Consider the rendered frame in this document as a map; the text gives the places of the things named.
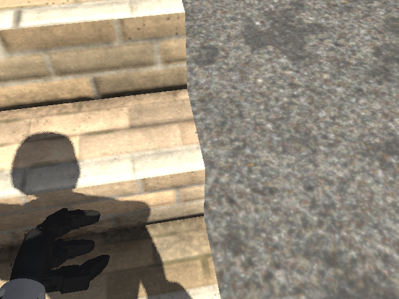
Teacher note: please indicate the left robot hand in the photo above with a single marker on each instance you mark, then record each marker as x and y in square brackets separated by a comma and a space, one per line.
[39, 253]

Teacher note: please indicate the left robot forearm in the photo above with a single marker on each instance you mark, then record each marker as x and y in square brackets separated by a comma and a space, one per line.
[22, 288]

